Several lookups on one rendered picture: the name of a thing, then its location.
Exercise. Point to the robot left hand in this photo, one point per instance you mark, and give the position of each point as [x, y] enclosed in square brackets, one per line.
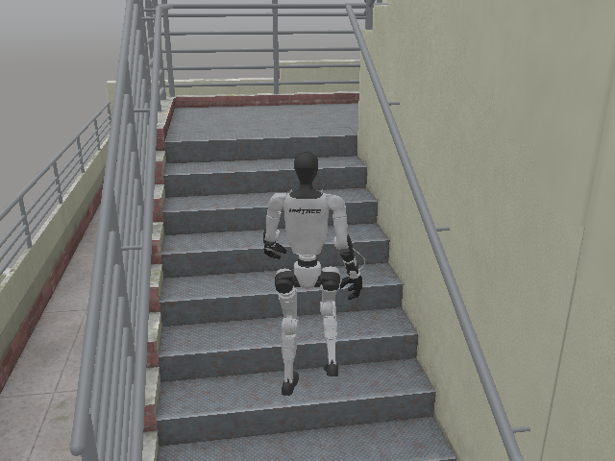
[279, 248]

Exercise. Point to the robot right hand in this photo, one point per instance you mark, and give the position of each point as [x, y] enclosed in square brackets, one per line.
[357, 286]

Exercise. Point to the robot left upper arm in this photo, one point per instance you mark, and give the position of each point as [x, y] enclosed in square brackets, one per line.
[275, 206]

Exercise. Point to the robot right upper arm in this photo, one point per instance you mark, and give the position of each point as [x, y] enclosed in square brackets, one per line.
[339, 217]

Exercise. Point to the right robot forearm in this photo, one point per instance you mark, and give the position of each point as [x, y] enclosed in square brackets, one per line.
[349, 260]

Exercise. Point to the right robot foot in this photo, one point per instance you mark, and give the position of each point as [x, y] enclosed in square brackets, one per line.
[332, 369]

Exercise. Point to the robot left shin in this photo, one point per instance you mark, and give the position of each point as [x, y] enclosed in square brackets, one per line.
[289, 347]

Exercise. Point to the left robot forearm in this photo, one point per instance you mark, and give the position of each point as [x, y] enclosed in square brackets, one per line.
[269, 246]

